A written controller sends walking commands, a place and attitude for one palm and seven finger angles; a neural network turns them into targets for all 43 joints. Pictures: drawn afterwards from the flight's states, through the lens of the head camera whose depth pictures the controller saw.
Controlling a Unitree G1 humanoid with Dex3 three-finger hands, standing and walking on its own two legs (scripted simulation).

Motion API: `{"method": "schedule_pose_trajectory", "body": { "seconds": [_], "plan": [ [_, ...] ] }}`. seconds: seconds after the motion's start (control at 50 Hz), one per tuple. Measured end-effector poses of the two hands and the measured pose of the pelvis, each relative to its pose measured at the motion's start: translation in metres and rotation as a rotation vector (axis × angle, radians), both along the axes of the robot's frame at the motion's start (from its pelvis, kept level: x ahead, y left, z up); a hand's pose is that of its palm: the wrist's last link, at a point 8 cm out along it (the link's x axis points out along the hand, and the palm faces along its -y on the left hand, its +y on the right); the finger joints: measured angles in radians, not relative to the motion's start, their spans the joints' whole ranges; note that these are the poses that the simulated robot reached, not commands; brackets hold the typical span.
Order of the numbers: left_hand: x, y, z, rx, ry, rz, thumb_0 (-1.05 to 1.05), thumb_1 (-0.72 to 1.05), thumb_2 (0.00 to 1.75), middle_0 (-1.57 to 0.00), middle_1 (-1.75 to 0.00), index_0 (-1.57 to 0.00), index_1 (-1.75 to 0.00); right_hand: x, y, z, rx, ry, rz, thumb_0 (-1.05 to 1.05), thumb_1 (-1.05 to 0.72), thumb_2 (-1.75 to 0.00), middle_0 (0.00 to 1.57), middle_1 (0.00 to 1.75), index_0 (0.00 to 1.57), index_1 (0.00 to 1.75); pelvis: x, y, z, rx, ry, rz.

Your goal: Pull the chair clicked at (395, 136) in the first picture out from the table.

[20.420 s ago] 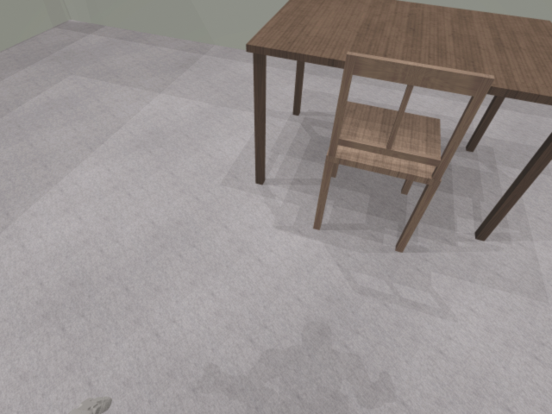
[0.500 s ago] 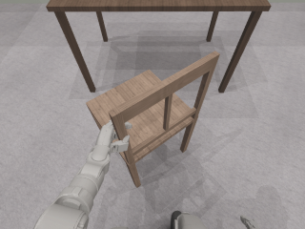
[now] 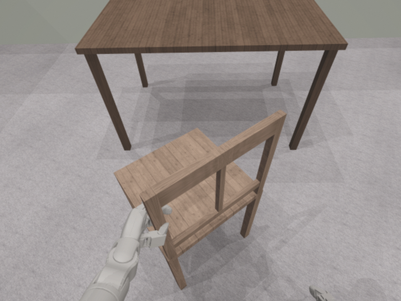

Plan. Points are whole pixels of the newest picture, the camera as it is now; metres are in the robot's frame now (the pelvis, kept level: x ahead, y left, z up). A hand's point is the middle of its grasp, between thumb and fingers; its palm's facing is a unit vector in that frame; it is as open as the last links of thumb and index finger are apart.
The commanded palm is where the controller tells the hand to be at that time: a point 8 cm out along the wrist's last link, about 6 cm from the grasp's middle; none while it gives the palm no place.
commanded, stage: stop walking, hand still on the chair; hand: left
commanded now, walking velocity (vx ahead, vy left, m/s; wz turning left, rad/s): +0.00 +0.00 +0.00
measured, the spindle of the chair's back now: (219, 189) +0.42 -0.03 -0.12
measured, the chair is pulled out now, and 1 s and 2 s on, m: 0.55 0.55 0.55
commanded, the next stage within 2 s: open the thumb and straighten the fingers in 0.32 s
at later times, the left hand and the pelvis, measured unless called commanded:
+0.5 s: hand (159, 232) +0.27 +0.11 -0.06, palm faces -0.12 -0.98 -0.19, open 6.0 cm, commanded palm +0.26 +0.17 -0.04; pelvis +0.01 +0.01 +0.00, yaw +1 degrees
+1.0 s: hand (152, 230) +0.28 +0.13 -0.06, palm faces -0.12 -0.98 -0.17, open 15.5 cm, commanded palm +0.26 +0.19 -0.04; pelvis +0.02 +0.01 -0.03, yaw +2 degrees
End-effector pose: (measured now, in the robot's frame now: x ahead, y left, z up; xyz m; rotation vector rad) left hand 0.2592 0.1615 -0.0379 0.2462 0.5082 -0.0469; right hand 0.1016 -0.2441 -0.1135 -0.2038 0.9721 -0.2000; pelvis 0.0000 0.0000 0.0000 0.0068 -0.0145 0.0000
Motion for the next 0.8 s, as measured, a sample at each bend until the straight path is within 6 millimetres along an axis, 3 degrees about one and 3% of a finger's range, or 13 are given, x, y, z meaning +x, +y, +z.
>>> {"method": "schedule_pose_trajectory", "body": {
  "seconds": [0.18,0.28,0.4,0.54,0.62,0.7,0.8],
  "plan": [
    [0.002,0.002,-0.001,-0.015,-0.003,-0.017,0.07,0.55,0.85,-0.15,-1.25,-0.51,-1.38,0.039,0.011,0.010,-0.002,-0.062,0.028,0.01,-0.90,-0.90,0.20,0.30,0.20,0.30,0.012,0.006,0.000,-0.001,-0.001,0.005],
    [0.001,0.002,-0.001,-0.023,-0.004,-0.013,0.07,0.56,0.84,-0.14,-1.25,-0.50,-1.37,0.052,0.018,0.015,0.004,-0.092,0.044,0.01,-0.90,-0.90,0.21,0.30,0.20,0.30,0.014,0.007,0.000,-0.002,-0.001,0.006],
    [0.000,0.002,-0.001,-0.029,-0.003,-0.004,0.07,0.58,0.82,-0.13,-1.25,-0.49,-1.36,0.052,0.021,0.017,0.008,-0.092,0.051,0.01,-0.90,-0.90,0.21,0.30,0.20,0.30,0.014,0.007,0.001,-0.004,0.002,0.003],
    [0.003,0.006,-0.003,-0.048,-0.012,-0.016,0.07,0.53,0.79,-0.17,-1.29,-0.50,-1.37,0.040,0.014,0.014,0.041,-0.077,0.039,0.01,-0.90,-0.90,0.21,0.30,0.20,0.30,0.013,0.004,-0.004,0.000,0.060,0.019],
    [0.006,0.012,0.000,-0.046,-0.030,-0.017,0.06,0.38,0.69,-0.26,-1.33,-0.50,-1.39,0.034,0.005,0.012,0.032,-0.090,0.045,0.01,-0.90,-0.90,0.21,0.30,0.20,0.30,0.012,0.005,-0.008,-0.003,0.091,0.018],
    [0.010,0.017,0.001,-0.035,-0.029,-0.019,0.04,0.09,0.52,-0.32,-1.33,-0.49,-1.39,0.031,0.000,0.007,0.025,-0.099,0.049,0.01,-0.90,-0.90,0.21,0.30,0.20,0.30,0.011,0.006,-0.013,-0.001,0.118,0.017],
    [0.011,0.028,0.001,-0.031,-0.013,0.004,0.02,-0.25,0.35,-0.36,-1.22,-0.44,-1.26,0.034,-0.001,0.001,0.027,-0.117,0.051,0.01,-0.90,-0.90,0.20,0.30,0.20,0.30,0.012,0.007,-0.018,0.000,0.140,0.017]
  ]
}}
